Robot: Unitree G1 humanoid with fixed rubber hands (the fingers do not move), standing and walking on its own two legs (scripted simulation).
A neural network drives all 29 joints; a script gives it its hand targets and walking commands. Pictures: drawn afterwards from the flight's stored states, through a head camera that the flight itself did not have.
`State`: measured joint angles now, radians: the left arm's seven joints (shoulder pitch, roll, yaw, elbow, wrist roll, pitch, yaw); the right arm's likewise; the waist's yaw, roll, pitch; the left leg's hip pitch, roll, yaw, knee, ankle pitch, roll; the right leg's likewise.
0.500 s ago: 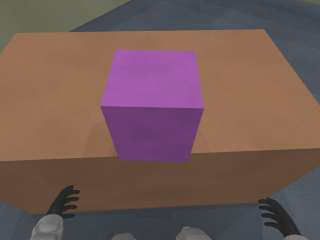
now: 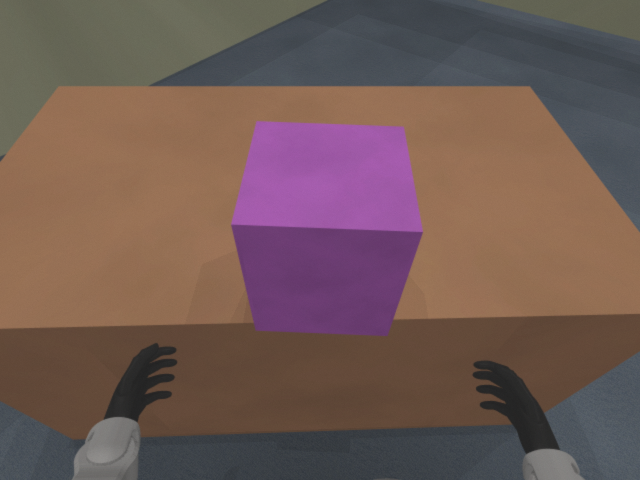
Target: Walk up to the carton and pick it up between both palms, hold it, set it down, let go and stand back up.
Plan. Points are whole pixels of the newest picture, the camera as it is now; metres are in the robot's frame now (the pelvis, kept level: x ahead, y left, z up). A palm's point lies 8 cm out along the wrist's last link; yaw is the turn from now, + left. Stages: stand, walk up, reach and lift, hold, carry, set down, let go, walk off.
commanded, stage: reach and lift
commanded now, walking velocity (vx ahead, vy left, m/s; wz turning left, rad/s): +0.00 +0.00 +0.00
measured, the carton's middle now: (325, 234) +0.44 +0.00 +0.03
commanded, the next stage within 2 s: none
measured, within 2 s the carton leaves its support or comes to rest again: neither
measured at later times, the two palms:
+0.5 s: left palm (151, 372) +0.24 +0.21 +0.02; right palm (520, 372) +0.23 -0.22 +0.04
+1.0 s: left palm (160, 308) +0.29 +0.19 +0.08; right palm (509, 308) +0.29 -0.21 +0.08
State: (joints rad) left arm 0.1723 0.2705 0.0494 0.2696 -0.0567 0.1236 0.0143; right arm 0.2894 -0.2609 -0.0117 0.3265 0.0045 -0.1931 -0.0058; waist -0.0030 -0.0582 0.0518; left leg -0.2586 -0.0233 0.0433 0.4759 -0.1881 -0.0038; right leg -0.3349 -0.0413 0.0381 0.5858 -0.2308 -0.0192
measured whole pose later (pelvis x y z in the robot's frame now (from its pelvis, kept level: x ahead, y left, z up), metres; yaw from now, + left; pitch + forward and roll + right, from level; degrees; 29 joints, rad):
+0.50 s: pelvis +0.03 -0.01 +0.01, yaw -1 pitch +0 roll +2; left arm 0.25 0.22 0.02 0.13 -0.14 -0.03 0.06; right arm 0.34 -0.25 0.04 0.06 0.11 -0.17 0.00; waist 0.03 -0.05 0.03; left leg -0.17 0.01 0.04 0.35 -0.17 0.00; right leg -0.25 0.00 0.04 0.46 -0.20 -0.01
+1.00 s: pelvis +0.04 -0.01 +0.01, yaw -1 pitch +0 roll +2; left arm 0.09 0.23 0.02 -0.17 -0.21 0.38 0.09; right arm 0.14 -0.25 0.01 -0.11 0.19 0.16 -0.06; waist 0.03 -0.04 0.03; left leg -0.17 0.01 0.05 0.35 -0.17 -0.01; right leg -0.25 -0.01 0.04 0.46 -0.20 -0.01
